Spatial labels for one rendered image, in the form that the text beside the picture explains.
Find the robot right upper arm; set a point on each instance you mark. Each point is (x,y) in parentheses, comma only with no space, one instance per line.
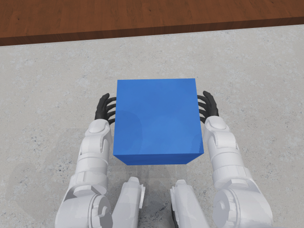
(236,208)

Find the robot left thigh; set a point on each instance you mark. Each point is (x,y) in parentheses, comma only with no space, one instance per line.
(125,214)

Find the robot left hand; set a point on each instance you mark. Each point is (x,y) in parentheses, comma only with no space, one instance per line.
(102,108)

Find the robot left upper arm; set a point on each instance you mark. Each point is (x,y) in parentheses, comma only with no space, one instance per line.
(91,211)

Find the right robot forearm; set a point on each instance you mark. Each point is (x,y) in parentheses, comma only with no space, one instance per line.
(228,167)

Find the left robot forearm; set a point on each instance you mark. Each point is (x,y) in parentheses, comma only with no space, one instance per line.
(91,170)

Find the carton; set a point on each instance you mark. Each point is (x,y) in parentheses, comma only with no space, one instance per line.
(157,122)

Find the robot left shin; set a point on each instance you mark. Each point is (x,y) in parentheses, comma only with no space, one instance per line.
(132,179)

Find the robot right hand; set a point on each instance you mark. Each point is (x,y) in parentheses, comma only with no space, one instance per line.
(210,106)

